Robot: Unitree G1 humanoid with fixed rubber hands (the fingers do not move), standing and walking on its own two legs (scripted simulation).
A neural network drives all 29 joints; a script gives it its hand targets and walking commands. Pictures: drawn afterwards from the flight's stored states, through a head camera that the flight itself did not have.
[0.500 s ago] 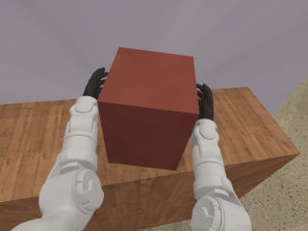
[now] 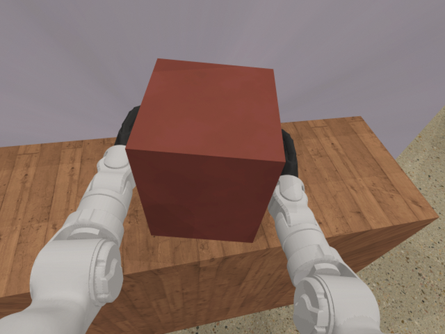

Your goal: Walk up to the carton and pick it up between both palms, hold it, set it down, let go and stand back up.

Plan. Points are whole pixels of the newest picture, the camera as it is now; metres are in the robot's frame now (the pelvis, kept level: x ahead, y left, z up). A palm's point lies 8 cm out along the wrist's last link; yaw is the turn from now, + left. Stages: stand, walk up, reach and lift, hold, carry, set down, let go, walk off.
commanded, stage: set down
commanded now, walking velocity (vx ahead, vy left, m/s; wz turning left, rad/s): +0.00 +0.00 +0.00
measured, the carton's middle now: (208, 157) +0.43 -0.04 +0.09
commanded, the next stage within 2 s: none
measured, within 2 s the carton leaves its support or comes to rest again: neither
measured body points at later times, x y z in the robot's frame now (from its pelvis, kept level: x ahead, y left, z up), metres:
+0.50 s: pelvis -0.04 +0.00 +0.00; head -0.03 +0.02 +0.44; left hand +0.45 +0.13 +0.18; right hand +0.38 -0.22 +0.17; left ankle -0.02 +0.10 -0.75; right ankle -0.01 -0.13 -0.75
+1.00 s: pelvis -0.04 -0.03 +0.00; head -0.05 +0.00 +0.45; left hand +0.45 +0.14 +0.25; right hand +0.38 -0.21 +0.24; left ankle -0.02 +0.10 -0.75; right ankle -0.01 -0.13 -0.75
